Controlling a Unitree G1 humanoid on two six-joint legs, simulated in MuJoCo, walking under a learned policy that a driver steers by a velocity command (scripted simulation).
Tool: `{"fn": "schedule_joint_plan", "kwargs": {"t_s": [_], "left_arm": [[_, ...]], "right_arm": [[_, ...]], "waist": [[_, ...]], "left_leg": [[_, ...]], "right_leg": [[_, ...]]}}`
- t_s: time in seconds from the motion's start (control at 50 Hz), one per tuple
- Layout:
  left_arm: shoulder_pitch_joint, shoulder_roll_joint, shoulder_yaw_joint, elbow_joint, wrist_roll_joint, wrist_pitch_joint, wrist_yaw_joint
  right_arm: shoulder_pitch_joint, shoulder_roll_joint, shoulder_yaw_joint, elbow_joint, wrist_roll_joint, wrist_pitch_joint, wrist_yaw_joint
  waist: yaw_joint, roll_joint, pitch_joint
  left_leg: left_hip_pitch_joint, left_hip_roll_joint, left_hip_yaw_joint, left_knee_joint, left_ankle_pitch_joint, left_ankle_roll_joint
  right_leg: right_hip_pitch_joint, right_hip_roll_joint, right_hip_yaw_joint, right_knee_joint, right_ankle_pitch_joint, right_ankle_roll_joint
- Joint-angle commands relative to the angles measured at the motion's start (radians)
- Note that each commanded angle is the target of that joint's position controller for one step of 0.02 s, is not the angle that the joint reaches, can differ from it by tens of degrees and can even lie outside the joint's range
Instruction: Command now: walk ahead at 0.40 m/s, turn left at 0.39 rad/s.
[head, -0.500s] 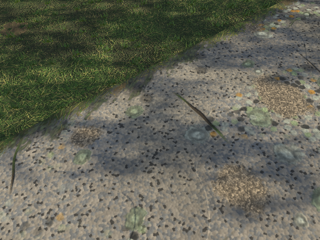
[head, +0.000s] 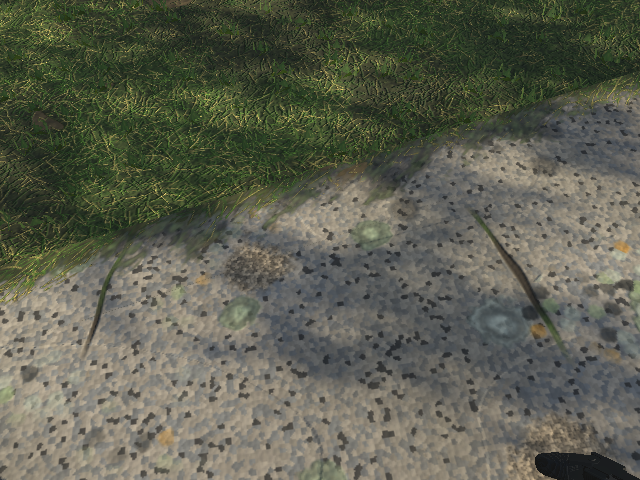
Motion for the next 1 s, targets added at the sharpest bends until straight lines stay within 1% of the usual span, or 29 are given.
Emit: {"fn": "schedule_joint_plan", "kwargs": {"t_s": [0.02, 0.04, 0.06, 0.08, 0.1, 0.12, 0.14, 0.16, 0.18, 0.2, 0.22, 0.24, 0.3, 0.34, 0.38, 0.42, 0.44, 0.46, 0.48, 0.5, 0.52, 0.54, 0.56, 0.58, 0.6, 0.62, 0.72, 0.84, 1.0], "left_arm": [[-0.009, 0.202, 0.046, -0.049, 0.0, 0.017, 0.018], [-0.031, 0.209, 0.045, -0.058, -0.002, 0.023, 0.02], [-0.034, 0.193, 0.034, -0.089, 0.008, 0.014, 0.022], [0.156, 0.033, -0.021, -0.107, 0.033, -0.007, -0.01], [0.109, 0.17, 0.008, -0.05, 0.001, -0.027, -0.025], [-0.025, 0.19, 0.018, -0.105, -0.037, -0.026, -0.026], [-0.095, 0.166, 0.008, -0.131, -0.024, -0.025, -0.015], [-0.122, 0.163, 0.012, -0.128, -0.009, -0.016, -0.002], [-0.088, 0.164, 0.017, -0.124, -0.007, 0.003, 0.004], [-0.053, 0.148, 0.016, -0.117, -0.003, 0.021, 0.01], [-0.021, 0.123, 0.012, -0.108, 0.001, 0.034, 0.017], [-0.009, 0.113, 0.01, -0.106, 0.005, 0.042, 0.023], [-0.056, 0.096, 0.005, -0.119, 0.016, 0.052, 0.033], [-0.114, 0.092, 0.003, -0.128, 0.012, 0.058, 0.031], [-0.166, 0.104, 0.006, -0.138, 0.005, 0.063, 0.03], [-0.198, 0.114, 0.011, -0.147, 0.004, 0.066, 0.029], [-0.2, 0.115, 0.013, -0.148, 0.007, 0.064, 0.028], [-0.183, 0.109, 0.013, -0.142, 0.014, 0.06, 0.026], [-0.179, 0.119, 0.014, -0.141, 0.025, 0.056, 0.026], [-0.173, 0.157, 0.021, -0.149, 0.031, 0.052, 0.029], [-0.201, 0.219, 0.034, -0.152, 0.023, 0.058, 0.034], [-0.215, 0.16, 0.028, -0.137, 0.016, 0.062, 0.026], [-0.224, 0.109, 0.017, -0.142, 0.017, 0.062, 0.018], [-0.226, 0.097, 0.012, -0.14, 0.022, 0.059, 0.015], [-0.222, 0.099, 0.011, -0.137, 0.022, 0.054, 0.013], [-0.213, 0.106, 0.014, -0.128, 0.019, 0.049, 0.013], [-0.197, 0.105, 0.015, -0.102, 0.011, 0.048, 0.021], [-0.211, 0.101, 0.018, -0.065, 0.009, 0.06, 0.023], [-0.223, 0.093, 0.021, 0.004, 0.009, 0.071, 0.026]], "right_arm": [[0.037, -0.12, -0.043, -0.083, -0.007, -0.017, 0.01], [0.196, -0.166, -0.067, -0.046, -0.008, -0.019, 0.0], [0.328, -0.229, -0.085, -0.017, -0.021, -0.011, -0.023], [0.293, -0.307, -0.079, -0.024, -0.044, -0.017, -0.03], [0.366, -0.222, -0.071, -0.023, -0.039, -0.005, -0.039], [0.274, -0.197, -0.058, -0.022, -0.035, -0.001, -0.038], [0.192, -0.165, -0.049, -0.022, -0.016, -0.001, -0.038], [0.133, -0.137, -0.039, -0.028, -0.015, -0.002, -0.041], [0.104, -0.13, -0.034, -0.029, -0.028, -0.005, -0.04], [0.085, -0.135, -0.036, -0.025, -0.038, -0.01, -0.036], [0.071, -0.135, -0.036, -0.015, -0.04, -0.018, -0.033], [0.061, -0.133, -0.034, -0.004, -0.042, -0.024, -0.032], [0.051, -0.134, -0.031, 0.024, -0.043, -0.016, -0.044], [0.058, -0.139, -0.03, 0.04, -0.044, -0.002, -0.051], [0.072, -0.143, -0.028, 0.059, -0.047, 0.01, -0.054], [0.079, -0.137, -0.023, 0.078, -0.047, 0.018, -0.054], [0.078, -0.13, -0.019, 0.085, -0.043, 0.022, -0.053], [0.068, -0.117, -0.012, 0.091, -0.035, 0.024, -0.053], [0.094, -0.093, -0.002, 0.103, -0.031, 0.024, -0.053], [0.128, -0.074, 0.006, 0.11, -0.043, 0.019, -0.054], [0.221, -0.078, 0.002, 0.124, -0.05, 0.01, -0.05], [0.198, -0.064, 0.006, 0.128, -0.047, 0.014, -0.054], [0.138, -0.094, 0.001, 0.126, -0.043, 0.024, -0.059], [0.111, -0.099, -0.002, 0.125, -0.038, 0.035, -0.065], [0.104, -0.099, -0.002, 0.128, -0.038, 0.045, -0.069], [0.113, -0.097, -0.002, 0.132, -0.041, 0.05, -0.07], [0.117, -0.092, -0.004, 0.165, -0.029, 0.046, -0.073], [0.12, -0.09, -0.008, 0.215, -0.026, 0.057, -0.081], [0.118, -0.097, -0.008, 0.279, -0.026, 0.056, -0.089]], "waist": [[-0.109, -0.145, -0.036], [-0.197, -0.132, -0.122], [-0.249, -0.044, -0.237], [-0.095, 0.223, -0.425], [-0.204, 0.059, -0.594], [-0.183, 0.046, -0.408], [-0.146, -0.035, -0.251], [-0.112, -0.059, -0.17], [-0.068, -0.038, -0.143], [-0.045, -0.02, -0.135], [-0.026, -0.004, -0.133], [-0.016, 0.007, -0.133], [-0.022, 0.034, -0.151], [-0.048, 0.043, -0.149], [-0.073, 0.047, -0.129], [-0.085, 0.058, -0.105], [-0.08, 0.057, -0.099], [-0.06, 0.048, -0.099], [-0.056, 0.024, -0.093], [-0.073, -0.025, -0.105], [-0.148, -0.156, -0.111], [-0.134, -0.208, -0.122], [-0.1, -0.163, -0.08], [-0.09, -0.129, -0.068], [-0.084, -0.119, -0.053], [-0.085, -0.113, -0.059], [-0.076, -0.07, -0.088], [-0.079, -0.036, -0.067], [-0.08, -0.028, -0.034]], "left_leg": [[0.185, -0.098, 0.077, -0.019, -0.104, 0.064], [0.415, -0.12, 0.061, -0.1, -0.003, 0.096], [0.754, 0.01, -0.12, -0.084, 0.239, 0.143], [1.149, 0.365, -0.648, -0.056, 0.528, 0.375], [1.12, 0.368, -0.712, -0.134, 0.476, 0.386], [0.979, 0.317, -0.527, -0.167, 0.5, 0.324], [0.79, 0.264, -0.411, -0.201, 0.482, 0.272], [0.64, 0.227, -0.346, -0.241, 0.464, 0.244], [0.509, 0.201, -0.292, -0.288, 0.455, 0.233], [0.419, 0.183, -0.253, -0.32, 0.454, 0.233], [0.364, 0.172, -0.212, -0.335, 0.485, 0.238], [0.334, 0.161, -0.177, -0.34, 0.516, 0.237], [0.341, 0.13, -0.116, -0.332, 0.489, 0.207], [0.351, 0.123, -0.111, -0.341, 0.345, 0.186], [0.356, 0.132, -0.14, -0.355, 0.16, 0.179], [0.369, 0.144, -0.179, -0.348, 0.018, 0.175], [0.376, 0.144, -0.194, -0.329, -0.034, 0.165], [0.372, 0.129, -0.194, -0.297, -0.09, 0.14], [0.362, 0.096, -0.19, -0.267, -0.135, 0.094], [0.342, 0.052, -0.174, -0.217, -0.197, 0.044], [0.289, -0.024, -0.122, -0.189, -0.305, 0.009], [0.362, -0.046, -0.07, -0.194, -0.306, -0.017], [0.382, -0.042, -0.069, -0.189, -0.283, -0.024], [0.379, -0.034, -0.075, -0.184, -0.258, -0.018], [0.37, -0.027, -0.087, -0.185, -0.227, -0.012], [0.378, -0.021, -0.091, -0.184, -0.199, -0.012], [0.418, -0.011, -0.093, -0.156, -0.061, -0.016], [0.442, -0.007, -0.095, -0.16, -0.038, -0.022], [0.448, 0.0, -0.098, -0.19, -0.075, -0.024]], "right_leg": [[-0.036, -0.269, 0.031, 0.275, 1.269, -0.085], [-0.115, -0.239, 0.014, 0.481, 1.263, -0.057], [-0.365, -0.181, 0.019, 0.77, 0.917, -0.017], [-0.777, 0.015, 0.106, 1.193, -0.242, 0.045], [-0.749, 0.006, 0.314, 1.287, -0.252, 0.035], [-0.809, -0.049, 0.294, 1.25, -0.172, 0.031], [-0.827, -0.09, 0.254, 1.159, -0.098, 0.035], [-0.792, -0.112, 0.242, 1.102, -0.06, 0.043], [-0.7, -0.13, 0.246, 1.067, -0.027, 0.047], [-0.631, -0.125, 0.235, 1.037, 0.004, 0.057], [-0.594, -0.125, 0.227, 0.993, 0.026, 0.069], [-0.576, -0.124, 0.224, 0.938, 0.052, 0.079], [-0.562, -0.128, 0.224, 0.752, 0.159, 0.092], [-0.544, -0.131, 0.224, 0.643, 0.229, 0.09], [-0.526, -0.127, 0.228, 0.555, 0.252, 0.086], [-0.507, -0.117, 0.231, 0.473, 0.223, 0.077], [-0.482, -0.107, 0.226, 0.414, 0.211, 0.068], [-0.422, -0.094, 0.211, 0.319, 0.252, 0.053], [-0.359, -0.103, 0.225, 0.23, 0.35, 0.037], [-0.297, -0.171, 0.295, 0.22, 0.517, 0.014], [-0.25, -0.219, 0.33, 0.261, 0.58, -0.034], [-0.339, -0.186, 0.316, 0.245, 0.366, -0.048], [-0.392, -0.145, 0.297, 0.232, 0.271, -0.027], [-0.401, -0.128, 0.276, 0.236, 0.273, -0.008], [-0.394, -0.115, 0.262, 0.247, 0.307, 0.003], [-0.38, -0.109, 0.254, 0.26, 0.338, 0.006], [-0.33, -0.099, 0.241, 0.302, 0.478, -0.002], [-0.325, -0.085, 0.232, 0.299, 0.471, -0.005], [-0.316, -0.07, 0.221, 0.271, 0.418, 0.001]]}}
